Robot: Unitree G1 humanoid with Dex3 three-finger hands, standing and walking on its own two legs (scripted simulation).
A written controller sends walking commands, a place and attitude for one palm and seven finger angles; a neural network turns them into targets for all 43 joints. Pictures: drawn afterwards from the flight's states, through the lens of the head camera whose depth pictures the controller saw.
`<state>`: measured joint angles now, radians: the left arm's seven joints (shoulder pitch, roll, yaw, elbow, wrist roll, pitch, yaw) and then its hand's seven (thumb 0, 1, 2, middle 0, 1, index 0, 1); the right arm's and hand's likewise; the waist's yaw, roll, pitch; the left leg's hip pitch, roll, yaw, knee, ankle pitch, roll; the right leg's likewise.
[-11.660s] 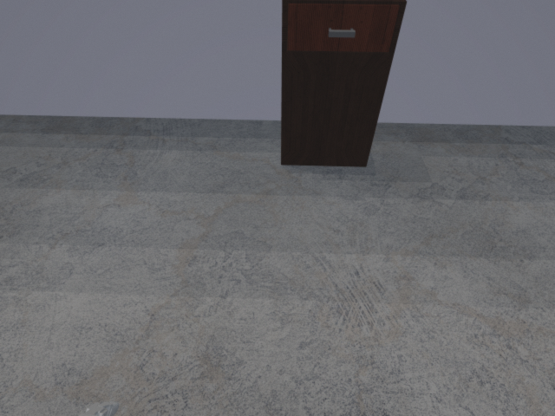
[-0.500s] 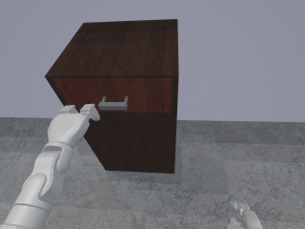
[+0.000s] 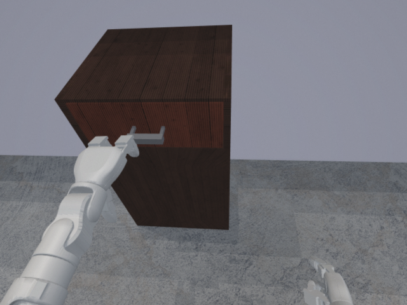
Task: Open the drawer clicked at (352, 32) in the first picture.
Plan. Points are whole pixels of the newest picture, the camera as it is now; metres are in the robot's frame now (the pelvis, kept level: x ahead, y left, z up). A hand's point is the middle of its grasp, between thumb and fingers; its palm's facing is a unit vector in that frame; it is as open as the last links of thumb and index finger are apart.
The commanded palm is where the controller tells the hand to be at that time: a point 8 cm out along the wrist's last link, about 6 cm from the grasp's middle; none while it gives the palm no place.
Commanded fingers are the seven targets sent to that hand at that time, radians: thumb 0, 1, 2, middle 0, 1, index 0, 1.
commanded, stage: move the hooked fingers above the handle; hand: left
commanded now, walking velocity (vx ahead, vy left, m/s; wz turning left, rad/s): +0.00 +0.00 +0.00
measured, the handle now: (146, 134) +0.55 +0.25 -0.03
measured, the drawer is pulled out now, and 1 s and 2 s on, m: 0.00 0.00 0.00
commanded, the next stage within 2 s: none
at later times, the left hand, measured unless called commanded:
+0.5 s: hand (123, 158) +0.40 +0.24 +0.05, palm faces -0.01 -0.04 -1.00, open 13.8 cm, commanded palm +0.38 +0.25 +0.11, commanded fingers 0.00 -0.50 0.30 -0.30 -1.20 -0.30 -1.20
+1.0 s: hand (135, 142) +0.46 +0.24 +0.03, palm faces -0.05 +0.00 -1.00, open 13.8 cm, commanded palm +0.45 +0.25 +0.09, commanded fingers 0.00 -0.50 0.30 -0.30 -1.20 -0.30 -1.20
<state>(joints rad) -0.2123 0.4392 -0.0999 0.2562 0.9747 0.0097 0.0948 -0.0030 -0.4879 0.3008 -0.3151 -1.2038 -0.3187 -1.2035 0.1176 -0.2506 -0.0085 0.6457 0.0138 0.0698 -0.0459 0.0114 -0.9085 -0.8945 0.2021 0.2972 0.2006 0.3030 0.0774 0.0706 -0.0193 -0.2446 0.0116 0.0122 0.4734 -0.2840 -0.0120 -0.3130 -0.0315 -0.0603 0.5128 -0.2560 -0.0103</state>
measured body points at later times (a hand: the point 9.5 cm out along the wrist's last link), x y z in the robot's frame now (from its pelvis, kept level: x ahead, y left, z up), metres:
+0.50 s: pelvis +0.01 +0.02 -0.01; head +0.06 -0.01 +0.44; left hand +0.39 +0.24 +0.10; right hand +0.11 -0.24 -0.14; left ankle -0.03 +0.13 -0.74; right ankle +0.00 -0.11 -0.74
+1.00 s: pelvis +0.00 +0.02 -0.02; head +0.08 +0.00 +0.43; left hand +0.46 +0.24 +0.09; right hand +0.06 -0.25 -0.15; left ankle -0.03 +0.13 -0.74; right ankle +0.00 -0.11 -0.74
